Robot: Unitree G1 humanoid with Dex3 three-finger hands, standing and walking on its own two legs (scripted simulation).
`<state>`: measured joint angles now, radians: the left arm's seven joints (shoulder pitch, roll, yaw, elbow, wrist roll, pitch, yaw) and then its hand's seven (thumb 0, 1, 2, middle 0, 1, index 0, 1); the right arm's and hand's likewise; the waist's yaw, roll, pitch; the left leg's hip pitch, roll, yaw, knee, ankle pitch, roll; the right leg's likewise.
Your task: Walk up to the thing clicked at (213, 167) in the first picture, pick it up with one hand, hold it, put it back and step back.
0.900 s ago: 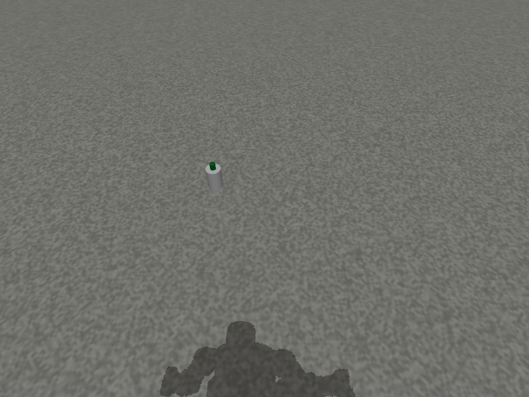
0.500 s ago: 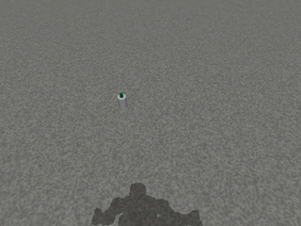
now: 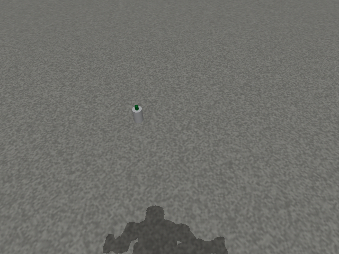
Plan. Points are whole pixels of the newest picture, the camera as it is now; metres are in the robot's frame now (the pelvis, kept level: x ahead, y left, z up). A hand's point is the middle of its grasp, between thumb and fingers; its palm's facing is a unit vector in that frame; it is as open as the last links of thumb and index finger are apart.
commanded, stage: stand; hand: left
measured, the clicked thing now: (137, 112) +1.20 +0.32 -0.70
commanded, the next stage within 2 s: walk up in 0.22 s
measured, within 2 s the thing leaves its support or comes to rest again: neither
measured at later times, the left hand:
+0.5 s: hand out of the picture +0.10 +0.26 -0.14, palm faces +0.00 -0.91 -0.42, open 7.4 cm
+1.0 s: hand (96, 217) +0.24 +0.25 -0.18, palm faces +0.09 -0.94 -0.32, open 7.4 cm
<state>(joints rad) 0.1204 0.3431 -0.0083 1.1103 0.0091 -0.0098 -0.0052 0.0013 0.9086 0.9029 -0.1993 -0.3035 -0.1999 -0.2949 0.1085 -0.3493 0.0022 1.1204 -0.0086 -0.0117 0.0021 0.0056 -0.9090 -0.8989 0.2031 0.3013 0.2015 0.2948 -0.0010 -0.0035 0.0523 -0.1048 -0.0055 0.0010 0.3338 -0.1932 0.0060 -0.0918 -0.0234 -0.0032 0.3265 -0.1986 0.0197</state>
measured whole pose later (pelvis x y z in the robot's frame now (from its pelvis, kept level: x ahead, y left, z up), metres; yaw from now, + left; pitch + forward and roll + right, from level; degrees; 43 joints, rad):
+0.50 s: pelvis +0.04 -0.04 -0.02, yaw +1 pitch -2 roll +0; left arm 0.22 0.43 0.09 1.01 0.04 -0.06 -0.06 0.00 0.91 0.90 -0.20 -0.30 -0.20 -0.29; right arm 0.25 -0.42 -0.09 1.02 -0.03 -0.01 0.06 0.01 -0.91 -0.90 0.21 0.30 0.20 0.30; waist -0.01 0.04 0.04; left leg -0.16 0.02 -0.06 0.61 -0.42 0.05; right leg -0.23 -0.02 -0.06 0.55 -0.26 -0.02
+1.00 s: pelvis +0.26 -0.01 -0.03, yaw +6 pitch -3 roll -1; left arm 0.34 0.38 0.03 0.92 -0.01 -0.04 -0.02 0.00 0.91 0.90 -0.20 -0.30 -0.20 -0.29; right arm 0.14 -0.36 -0.08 0.83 -0.02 -0.06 0.07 0.01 -0.91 -0.90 0.20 0.30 0.20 0.29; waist 0.02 -0.02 0.12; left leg -0.38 0.01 0.07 0.63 -0.21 0.07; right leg -0.16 -0.01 0.00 1.09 -0.49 -0.05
